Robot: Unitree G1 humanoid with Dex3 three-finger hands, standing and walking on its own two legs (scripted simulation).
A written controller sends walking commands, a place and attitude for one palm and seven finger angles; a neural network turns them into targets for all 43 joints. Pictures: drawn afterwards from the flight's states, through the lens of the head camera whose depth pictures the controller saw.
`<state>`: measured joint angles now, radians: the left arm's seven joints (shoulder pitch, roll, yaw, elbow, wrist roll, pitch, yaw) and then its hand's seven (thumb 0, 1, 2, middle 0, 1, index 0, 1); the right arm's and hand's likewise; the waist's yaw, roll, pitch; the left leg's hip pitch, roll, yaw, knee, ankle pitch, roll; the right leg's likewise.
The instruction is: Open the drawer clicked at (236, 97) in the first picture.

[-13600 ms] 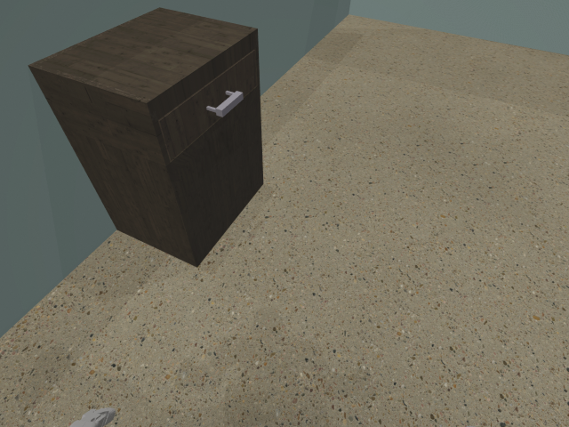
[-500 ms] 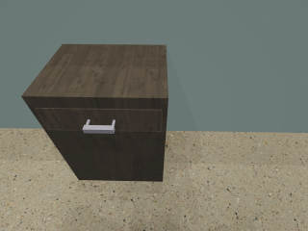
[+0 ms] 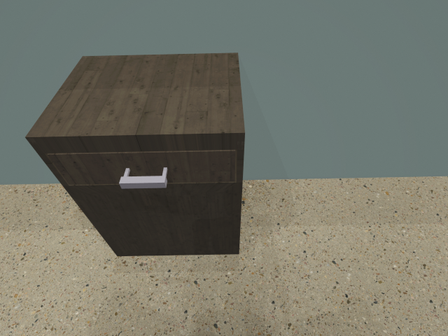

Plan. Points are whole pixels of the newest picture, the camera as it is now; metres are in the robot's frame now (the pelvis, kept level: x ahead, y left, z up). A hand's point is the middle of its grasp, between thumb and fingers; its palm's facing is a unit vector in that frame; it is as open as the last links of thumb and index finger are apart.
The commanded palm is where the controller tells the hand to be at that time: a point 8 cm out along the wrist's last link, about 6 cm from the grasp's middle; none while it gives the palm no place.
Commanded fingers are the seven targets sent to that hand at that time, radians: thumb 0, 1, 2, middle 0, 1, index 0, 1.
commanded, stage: look again from close up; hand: left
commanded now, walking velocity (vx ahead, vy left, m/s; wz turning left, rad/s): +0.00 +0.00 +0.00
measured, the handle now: (145, 176) +0.56 +0.26 -0.14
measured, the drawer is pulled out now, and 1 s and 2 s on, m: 0.00 0.00 0.00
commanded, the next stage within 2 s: raise the hand with hooked fingers in 0.34 s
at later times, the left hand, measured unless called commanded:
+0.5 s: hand out of the picture +0.03 +0.22 -0.16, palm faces -0.08 -0.96 -0.27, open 7.3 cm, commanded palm +0.11 +0.25 -0.06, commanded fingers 0.00 0.81 0.86 -0.21 -0.36 -0.21 -0.36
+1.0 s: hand out of the picture +0.14 +0.25 -0.07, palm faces -0.01 -0.07 -1.00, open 9.4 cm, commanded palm +0.16 +0.25 +0.01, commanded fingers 0.00 0.22 0.61 -0.25 -0.74 -0.25 -0.74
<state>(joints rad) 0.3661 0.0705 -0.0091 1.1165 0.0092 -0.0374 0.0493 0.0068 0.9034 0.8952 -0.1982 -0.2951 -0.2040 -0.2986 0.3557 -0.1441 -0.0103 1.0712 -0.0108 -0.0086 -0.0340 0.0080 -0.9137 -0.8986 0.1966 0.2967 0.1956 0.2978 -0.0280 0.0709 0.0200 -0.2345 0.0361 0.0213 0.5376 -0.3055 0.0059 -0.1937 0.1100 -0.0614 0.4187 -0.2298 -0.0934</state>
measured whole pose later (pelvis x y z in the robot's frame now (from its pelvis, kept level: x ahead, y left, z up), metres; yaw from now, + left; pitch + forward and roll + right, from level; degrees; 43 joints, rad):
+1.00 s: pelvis -0.01 +0.00 -0.05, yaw +1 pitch +11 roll +1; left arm 0.46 0.37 -0.04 0.02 1.12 -0.08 0.52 0.00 0.43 0.70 -0.25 -0.59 -0.26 -0.59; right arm 0.01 -0.26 -0.03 0.48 -0.09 0.09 0.03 0.01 -0.91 -0.90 0.20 0.30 0.20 0.30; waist 0.15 -0.03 -0.12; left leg -0.66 -0.01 0.05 0.92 -0.45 0.02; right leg -0.68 0.04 -0.06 0.94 -0.45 -0.09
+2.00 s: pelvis +0.00 +0.04 +0.00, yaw -4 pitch +1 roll +0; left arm -0.16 0.43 -0.12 0.16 0.98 0.15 0.13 0.00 -0.49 0.30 -0.31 -1.19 -0.32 -1.20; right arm 0.10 -0.21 0.03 0.61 0.01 0.10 -0.04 0.01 -0.91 -0.90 0.20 0.30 0.20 0.30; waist 0.09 0.07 -0.03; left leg -0.25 -0.09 -0.04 0.52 -0.28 0.06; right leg -0.29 0.04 0.04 0.54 -0.27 -0.03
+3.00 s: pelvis +0.01 +0.02 -0.01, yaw -4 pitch +11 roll +0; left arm -0.37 0.46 -0.04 0.61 1.02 -0.02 0.21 0.00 -0.49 0.30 -0.31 -1.20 -0.32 -1.20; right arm 0.21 -0.26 -0.04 0.65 0.01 0.11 -0.06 0.01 -0.91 -0.90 0.20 0.30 0.20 0.30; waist 0.03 0.05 -0.07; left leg -0.48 -0.06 -0.05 0.63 -0.34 0.03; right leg -0.51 0.07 0.02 0.64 -0.31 -0.05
